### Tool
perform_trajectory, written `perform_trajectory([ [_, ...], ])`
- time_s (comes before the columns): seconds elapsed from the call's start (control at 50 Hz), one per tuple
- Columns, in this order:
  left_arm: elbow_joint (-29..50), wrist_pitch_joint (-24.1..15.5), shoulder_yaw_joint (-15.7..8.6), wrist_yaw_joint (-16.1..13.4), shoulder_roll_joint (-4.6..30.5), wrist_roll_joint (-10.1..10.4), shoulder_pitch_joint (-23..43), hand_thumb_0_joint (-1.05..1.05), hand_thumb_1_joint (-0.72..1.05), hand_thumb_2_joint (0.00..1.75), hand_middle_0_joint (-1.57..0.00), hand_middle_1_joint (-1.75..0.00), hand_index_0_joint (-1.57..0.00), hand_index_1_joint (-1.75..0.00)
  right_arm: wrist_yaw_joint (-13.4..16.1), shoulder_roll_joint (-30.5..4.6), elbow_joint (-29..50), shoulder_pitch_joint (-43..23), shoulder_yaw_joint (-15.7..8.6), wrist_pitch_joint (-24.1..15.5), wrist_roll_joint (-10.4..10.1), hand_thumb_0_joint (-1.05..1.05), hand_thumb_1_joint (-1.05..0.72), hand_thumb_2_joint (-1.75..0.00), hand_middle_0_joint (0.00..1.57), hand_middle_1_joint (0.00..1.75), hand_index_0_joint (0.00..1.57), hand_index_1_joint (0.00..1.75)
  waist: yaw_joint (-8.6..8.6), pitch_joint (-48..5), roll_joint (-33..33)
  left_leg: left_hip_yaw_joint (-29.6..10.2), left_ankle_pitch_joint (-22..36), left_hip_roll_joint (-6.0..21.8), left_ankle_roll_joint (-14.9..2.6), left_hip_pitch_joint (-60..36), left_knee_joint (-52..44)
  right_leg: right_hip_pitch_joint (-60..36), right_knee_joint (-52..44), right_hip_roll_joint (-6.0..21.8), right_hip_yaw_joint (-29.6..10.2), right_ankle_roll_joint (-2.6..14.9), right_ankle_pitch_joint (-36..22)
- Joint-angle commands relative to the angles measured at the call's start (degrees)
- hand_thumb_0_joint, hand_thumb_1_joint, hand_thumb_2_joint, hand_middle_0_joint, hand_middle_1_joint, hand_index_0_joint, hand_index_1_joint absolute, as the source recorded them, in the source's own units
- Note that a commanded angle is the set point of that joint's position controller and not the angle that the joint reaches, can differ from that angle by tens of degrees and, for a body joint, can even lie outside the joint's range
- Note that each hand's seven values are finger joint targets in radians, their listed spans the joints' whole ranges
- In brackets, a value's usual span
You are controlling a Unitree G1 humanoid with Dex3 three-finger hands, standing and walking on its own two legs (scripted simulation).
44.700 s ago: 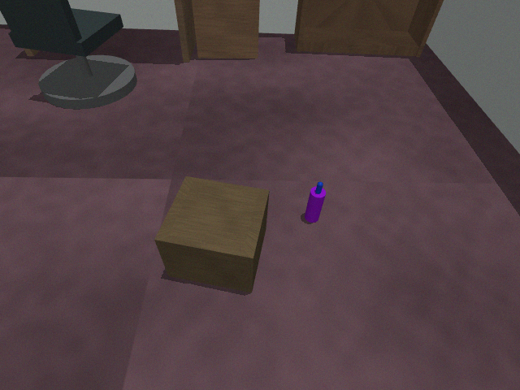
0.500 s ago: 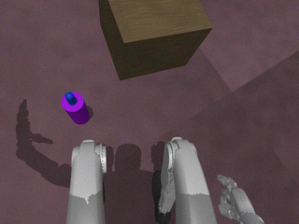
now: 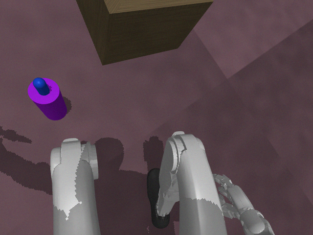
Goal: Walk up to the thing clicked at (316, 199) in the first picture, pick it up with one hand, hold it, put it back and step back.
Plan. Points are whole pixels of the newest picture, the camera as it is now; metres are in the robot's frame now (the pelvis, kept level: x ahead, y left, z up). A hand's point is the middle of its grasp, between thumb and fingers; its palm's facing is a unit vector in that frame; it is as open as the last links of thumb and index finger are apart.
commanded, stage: approach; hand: left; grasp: from the side
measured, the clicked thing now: (48, 98) +0.46 +0.24 -0.21
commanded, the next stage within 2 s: close in in 0.14 s
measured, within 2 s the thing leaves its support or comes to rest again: neither
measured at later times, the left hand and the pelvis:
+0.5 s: hand (28, 114) +0.40 +0.28 -0.19, palm faces +0.17 -0.98 +0.05, open 17.6 cm; pelvis -0.01 +0.01 -0.05, yaw -4 degrees
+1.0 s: hand (48, 110) +0.42 +0.24 -0.21, palm faces +0.16 -0.99 +0.01, open 17.5 cm; pelvis -0.02 +0.02 -0.06, yaw -6 degrees
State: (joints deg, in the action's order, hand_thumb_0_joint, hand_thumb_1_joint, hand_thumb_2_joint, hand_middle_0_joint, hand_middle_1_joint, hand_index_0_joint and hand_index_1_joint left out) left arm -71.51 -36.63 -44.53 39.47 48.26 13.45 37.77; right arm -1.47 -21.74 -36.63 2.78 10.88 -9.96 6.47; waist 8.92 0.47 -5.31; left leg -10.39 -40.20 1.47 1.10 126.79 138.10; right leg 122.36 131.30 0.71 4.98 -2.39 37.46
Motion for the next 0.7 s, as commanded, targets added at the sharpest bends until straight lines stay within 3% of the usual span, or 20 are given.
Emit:
perform_trajectory([
  [0.0, 11.7, -7.93, -2.36, -1.07, 20.31, 0.98, 9.79, 0.0, -0.54, 0.05, -0.07, -0.08, -0.05, -0.1, 0.26, -16.02, 2.81, 4.21, -3.87, -0.02, 1.57, 0.0, -0.91, -0.91, 0.2, 0.3, 0.2, 0.3, -1.31, -36.1, 21.79, 4.42, 9.48, 0.82, -0.69, -27.75, -14.73, -16.73, -8.13, -2.07, 5.16, 4.27, -7.49],
  [0.02, 10.84, -8.34, -0.41, -1.19, 17.95, 0.72, 8.81, 0.0, -0.54, 0.05, -0.07, -0.08, -0.05, -0.1, 0.16, -16.13, 2.28, 3.94, -3.35, 0.47, 1.86, 0.0, -0.91, -0.91, 0.2, 0.3, 0.2, 0.3, -0.84, -36.06, 22.8, 4.01, 10.72, 0.95, -0.37, -29.44, -14.5, -15.91, -7.39, -2.07, 5.57, 4.35, -8.37],
  [0.04, 13.05, -9.13, -2.33, -1.85, 20.87, 0.41, 9.64, 0.0, -0.54, 0.05, -0.07, -0.08, -0.05, -0.1, 0.16, -16.98, 2.58, 3.32, -3.3, 0.96, 2.29, 0.0, -0.91, -0.91, 0.2, 0.3, 0.2, 0.3, -1.03, -36.38, 25.04, 3.63, 11.29, 1.11, -0.16, -30.1, -14.19, -15.73, -6.47, -2.06, 5.84, 4.44, -9.03],
  [0.06, 11.09, -9.43, 0.28, -2.07, 17.65, 0.13, 7.68, 0.0, -0.55, 0.06, -0.07, -0.09, -0.05, -0.11, -0.1, -16.64, 2.11, 3.08, -2.42, 1.53, 2.74, 0.0, -0.92, -0.91, 0.2, 0.3, 0.2, 0.3, -0.35, -36.14, 25.24, 3.32, 12.42, 1.06, 0.13, -30.8, -13.72, -15.71, -5.75, -2.06, 6.19, 4.39, -9.66],
  [0.08, 13.63, -10.25, -1.19, -2.59, 19.12, 0.01, 7.9, 0.0, -0.56, 0.06, -0.07, -0.09, -0.05, -0.11, -0.03, -17.37, 2.5, 1.95, -2.63, 1.82, 3.15, 0.0, -0.92, -0.91, 0.2, 0.3, 0.2, 0.3, -0.86, -36.16, 27.02, 3.07, 13.6, 1.29, 0.31, -31.73, -13.24, -15.06, -4.96, -2.09, 6.4, 4.48, -10.68],
  [0.1, 12.43, -10.79, -1.19, -3.31, 18.55, -0.19, 6.73, 0.0, -0.58, 0.04, -0.08, -0.09, -0.05, -0.11, -0.15, -17.75, 2.19, 1.92, -2.39, 2.43, 3.6, 0.0, -0.93, -0.91, 0.2, 0.3, 0.2, 0.3, -0.26, -35.96, 27.57, 2.71, 14.25, 1.29, 0.51, -32.36, -12.84, -14.48, -4.46, -2.05, 6.84, 4.45, -11.04],
  [0.14, 12.42, -12.18, 2.22, -4.1, 13.17, 0.0, 7.73, 0.0, -0.56, 0.05, -0.07, -0.09, -0.05, -0.11, -0.47, -17.7, 2.32, 0.23, -1.6, 2.98, 4.34, 0.0, -0.93, -0.91, 0.2, 0.3, 0.2, 0.3, 1.65, -33.41, 27.69, 1.88, 13.32, 1.45, 0.57, -31.54, -12.01, -13.19, -3.65, -2.16, 7.57, 4.43, -10.73],
  [0.16, 11.55, -12.78, 2.27, -4.82, 12.41, 0.16, 7.24, 0.0, -0.57, 0.05, -0.07, -0.09, -0.05, -0.1, -0.67, -17.59, 2.04, 0.17, -1.27, 3.13, 4.77, 0.0, -0.93, -0.91, 0.2, 0.3, 0.2, 0.3, 2.27, -33.09, 26.23, 1.83, 13.09, 1.5, 0.41, -30.64, -10.8, -14.28, -3.82, -2.35, 7.77, 4.21, -11.02],
  [0.22, 8.09, -15.1, 6.72, -6.73, 7.21, -0.15, 6.72, 0.0, -0.59, 0.05, -0.07, -0.09, -0.05, -0.1, -1.29, -17.5, 2.78, -2.49, 0.35, 3.43, 5.57, 0.0, -0.94, -0.91, 0.2, 0.3, 0.2, 0.3, 4.42, -28.86, 22.47, 1.2, 9.92, 1.36, 0.0, -26.51, -9.2, -14.36, -3.92, -2.69, 8.87, 3.85, -9.74],
  [0.26, 6.49, -16.95, 5.27, -8.9, 9.69, -0.89, 5.26, 0.0, -0.61, 0.0, -0.08, -0.08, -0.07, -0.08, -1.57, -18.18, 2.2, -3.16, 0.9, 3.92, 6.3, 0.0, -0.94, -0.91, 0.2, 0.3, 0.2, 0.3, 3.88, -27.56, 22.14, 0.8, 8.38, 1.42, 0.05, -25.8, -8.59, -14.26, -3.5, -2.92, 9.44, 3.76, -8.71],
  [0.28, 5.65, -17.97, 6.52, -9.91, 8.47, -1.09, 5.89, 0.0, -0.61, 0.0, -0.07, -0.07, -0.07, -0.07, -1.82, -18.17, 2.42, -4.23, 1.49, 4.12, 6.6, 0.0, -0.94, -0.91, 0.2, 0.3, 0.2, 0.3, 4.25, -26.21, 22.11, 0.68, 7.05, 1.32, 0.09, -24.82, -8.44, -13.91, -3.33, -2.93, 9.68, 3.74, -7.96],
  [0.32, 6.0, -20.15, 5.9, -12.29, 9.15, -1.32, 6.57, 0.0, -0.61, 0.0, -0.07, -0.08, -0.07, -0.08, -2.5, -18.77, 2.22, -4.66, 2.25, 4.59, 7.51, 0.0, -0.94, -0.91, 0.2, 0.3, 0.2, 0.3, 4.66, -26.51, 22.23, 0.25, 7.29, 1.29, 0.13, -24.7, -7.69, -15.47, -2.85, -3.2, 10.14, 3.58, -8.72],
  [0.34, 6.07, -21.04, 7.63, -13.37, 6.62, -1.28, 7.57, 0.0, -0.61, 0.01, -0.07, -0.09, -0.07, -0.09, -2.84, -18.36, 2.79, -5.62, 2.87, 4.56, 7.73, 0.0, -0.94, -0.91, 0.2, 0.3, 0.2, 0.3, 5.28, -25.89, 21.28, -0.1, 7.2, 1.4, 0.27, -24.81, -7.56, -15.24, -2.84, -3.3, 10.46, 3.49, -8.79],
  [0.36, 5.73, -21.97, 6.34, -14.8, 8.43, -1.58, 7.46, 0.0, -0.61, 0.0, -0.07, -0.08, -0.07, -0.08, -3.08, -18.83, 2.43, -5.72, 2.98, 4.72, 8.12, 0.0, -0.94, -0.91, 0.2, 0.3, 0.2, 0.3, 4.97, -25.18, 22.28, -0.18, 6.69, 1.33, 0.27, -24.28, -7.41, -15.52, -2.61, -3.4, 10.51, 3.55, -8.71],
  [0.42, 4.67, -23.92, 6.99, -18.86, 7.62, -3.1, 7.09, 0.0, -0.61, 0.01, -0.07, -0.07, -0.07, -0.07, -3.85, -18.88, 2.38, -6.03, 3.76, 5.41, 9.15, 0.0, -0.94, -0.91, 0.2, 0.3, 0.2, 0.3, 5.6, -24.14, 22.65, -0.36, 6.71, 1.31, 0.45, -23.89, -7.04, -16.48, -2.51, -3.61, 11.03, 3.37, -9.37],
  [0.48, 2.37, -25.07, 10.26, -21.49, 5.46, -4.85, 6.33, 0.0, -0.58, 0.02, -0.06, -0.08, -0.06, -0.07, -4.54, -19.0, 2.6, -7.16, 4.09, 6.11, 10.15, 0.0, -0.94, -0.91, 0.2, 0.3, 0.2, 0.3, 6.44, -20.89, 22.65, -0.89, 4.78, 1.37, 0.54, -21.9, -7.48, -15.2, -2.27, -3.84, 11.62, 3.5, -8.27],
  [0.54, 2.46, -26.13, 13.39, -23.02, 3.53, -5.62, 6.9, 0.0, -0.57, 0.01, -0.06, -0.06, -0.06, -0.06, -4.95, -19.38, 2.91, -7.88, 4.48, 6.86, 10.83, 0.0, -0.94, -0.91, 0.2, 0.3, 0.2, 0.3, 7.89, -19.9, 22.35, -1.48, 4.73, 1.15, 0.6, -21.84, -7.28, -15.02, -2.18, -3.76, 12.11, 3.31, -8.76],
  [0.58, 2.31, -26.26, 14.77, -23.87, 1.97, -5.25, 5.77, 0.0, -0.57, 0.01, -0.06, -0.06, -0.06, -0.05, -5.35, -19.27, 3.11, -7.81, 4.8, 7.17, 11.06, 0.0, -0.94, -0.91, 0.2, 0.3, 0.2, 0.3, 7.88, -20.55, 20.89, -1.48, 6.12, 1.05, 0.43, -21.64, -6.49, -16.4, -2.58, -4.1, 12.03, 3.1, -10.15],
  [0.62, 1.22, -26.47, 15.36, -24.67, 1.12, -5.21, 5.52, 0.0, -0.58, 0.01, -0.06, -0.06, -0.06, -0.05, -5.55, -19.9, 3.48, -8.06, 4.89, 7.54, 11.15, 0.0, -0.93, -0.91, 0.2, 0.3, 0.2, 0.3, 8.61, -19.82, 21.05, -2.73, 5.88, 1.25, 0.82, -23.09, -7.38, -15.32, -1.95, -4.0, 12.86, 3.0, -9.87],
  [0.68, 1.45, -27.4, 15.53, -26.52, 2.74, -5.39, 8.36, 0.0, -0.61, 0.02, -0.06, -0.06, -0.06, -0.06, -5.7, -19.88, 3.75, -8.76, 5.76, 8.05, 11.11, 0.0, -0.93, -0.9, 0.2, 0.3, 0.2, 0.3, 8.67, -18.4, 20.81, -3.34, 3.1, 1.27, 0.67, -21.32, -7.54, -14.59, -1.88, -4.11, 13.06, 3.06, -7.9],
])
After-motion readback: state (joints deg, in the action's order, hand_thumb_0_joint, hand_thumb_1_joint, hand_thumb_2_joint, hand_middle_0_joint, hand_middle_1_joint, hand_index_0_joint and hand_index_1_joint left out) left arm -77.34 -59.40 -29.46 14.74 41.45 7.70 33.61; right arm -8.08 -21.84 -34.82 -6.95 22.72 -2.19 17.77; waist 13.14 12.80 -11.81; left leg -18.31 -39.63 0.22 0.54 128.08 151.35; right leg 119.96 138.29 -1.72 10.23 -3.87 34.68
